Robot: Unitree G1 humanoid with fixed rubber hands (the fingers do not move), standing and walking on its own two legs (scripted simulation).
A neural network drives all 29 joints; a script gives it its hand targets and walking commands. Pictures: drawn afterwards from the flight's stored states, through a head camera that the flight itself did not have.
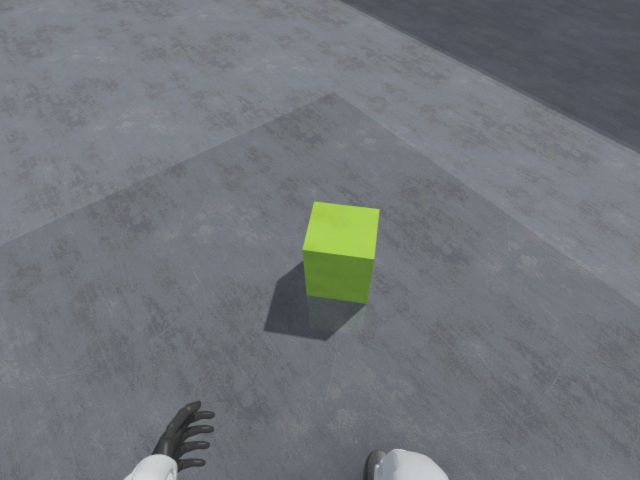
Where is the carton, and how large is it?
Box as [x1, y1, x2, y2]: [302, 202, 378, 303]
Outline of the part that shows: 314,202 302,249 306,293 309,295 366,303 374,256 378,209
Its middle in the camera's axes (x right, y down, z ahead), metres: +0.08 +0.07 +1.32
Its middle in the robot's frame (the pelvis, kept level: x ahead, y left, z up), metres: +0.82 -0.11 -0.62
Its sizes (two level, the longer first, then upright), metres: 0.217 0.199 0.284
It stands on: the floor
